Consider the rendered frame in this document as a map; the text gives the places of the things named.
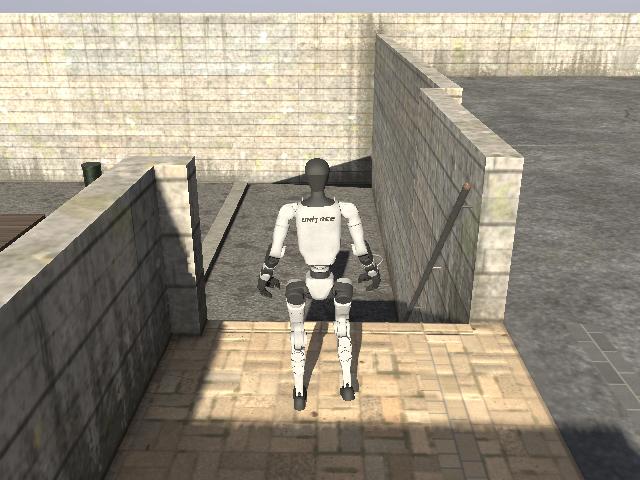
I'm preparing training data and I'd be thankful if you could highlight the robot left upper arm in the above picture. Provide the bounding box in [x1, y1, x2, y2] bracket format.
[269, 202, 298, 258]

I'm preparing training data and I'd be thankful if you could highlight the left robot forearm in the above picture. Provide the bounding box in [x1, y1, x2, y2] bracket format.
[260, 243, 280, 281]

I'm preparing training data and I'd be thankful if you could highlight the robot right upper arm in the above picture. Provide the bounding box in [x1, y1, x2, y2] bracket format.
[339, 201, 368, 256]

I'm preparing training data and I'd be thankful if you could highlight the robot right foot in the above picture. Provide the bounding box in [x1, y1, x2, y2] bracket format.
[340, 383, 355, 401]

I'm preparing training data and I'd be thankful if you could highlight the humanoid robot head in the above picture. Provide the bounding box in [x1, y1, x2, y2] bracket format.
[301, 158, 335, 207]

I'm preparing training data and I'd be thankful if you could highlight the robot left hand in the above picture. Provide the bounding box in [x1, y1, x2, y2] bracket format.
[257, 275, 280, 298]

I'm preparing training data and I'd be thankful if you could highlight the robot right hand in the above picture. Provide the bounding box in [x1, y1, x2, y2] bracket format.
[358, 270, 381, 291]

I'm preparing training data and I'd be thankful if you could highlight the right robot forearm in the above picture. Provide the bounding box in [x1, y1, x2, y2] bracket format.
[358, 240, 378, 277]

